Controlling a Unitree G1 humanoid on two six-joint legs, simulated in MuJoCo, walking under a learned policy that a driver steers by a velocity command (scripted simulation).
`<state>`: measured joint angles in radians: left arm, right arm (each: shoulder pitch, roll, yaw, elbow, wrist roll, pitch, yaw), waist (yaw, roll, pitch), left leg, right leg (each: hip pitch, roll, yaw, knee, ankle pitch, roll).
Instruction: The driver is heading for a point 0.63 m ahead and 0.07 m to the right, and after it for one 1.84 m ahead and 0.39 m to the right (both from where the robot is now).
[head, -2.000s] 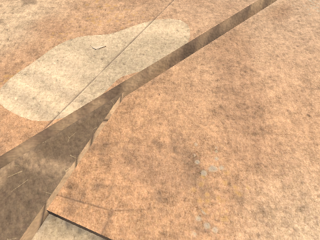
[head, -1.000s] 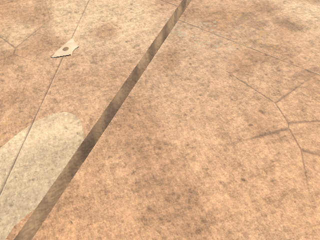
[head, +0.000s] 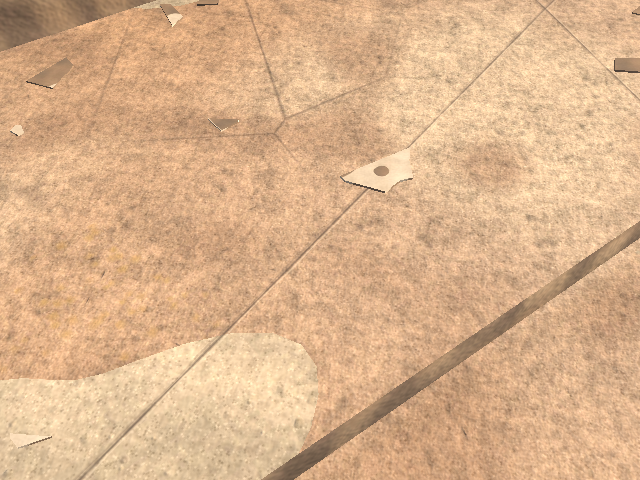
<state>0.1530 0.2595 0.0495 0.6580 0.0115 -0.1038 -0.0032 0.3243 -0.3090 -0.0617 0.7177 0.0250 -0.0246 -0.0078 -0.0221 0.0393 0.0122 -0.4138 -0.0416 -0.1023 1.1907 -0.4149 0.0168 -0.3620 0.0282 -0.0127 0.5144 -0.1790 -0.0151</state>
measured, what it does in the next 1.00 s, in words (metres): climbs: left foot, then right foot 0.11 m higher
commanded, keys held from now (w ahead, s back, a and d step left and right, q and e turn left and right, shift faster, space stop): w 0.36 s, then w+e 0.44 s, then e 0.20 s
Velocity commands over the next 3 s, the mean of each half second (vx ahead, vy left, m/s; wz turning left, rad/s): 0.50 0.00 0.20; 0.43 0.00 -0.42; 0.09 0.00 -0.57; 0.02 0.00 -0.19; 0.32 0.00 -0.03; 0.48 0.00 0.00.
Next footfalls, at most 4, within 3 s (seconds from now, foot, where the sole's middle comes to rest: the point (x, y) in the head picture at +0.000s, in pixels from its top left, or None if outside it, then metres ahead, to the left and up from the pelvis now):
0.36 left None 0.30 0.15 -0.77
0.88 right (379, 358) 0.70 -0.09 -0.66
1.48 left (295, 312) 0.82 0.08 -0.66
1.82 right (373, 364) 0.69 -0.08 -0.66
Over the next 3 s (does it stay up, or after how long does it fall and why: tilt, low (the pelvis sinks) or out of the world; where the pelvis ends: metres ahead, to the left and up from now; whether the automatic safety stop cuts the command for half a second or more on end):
stays up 1.08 -0.18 0.12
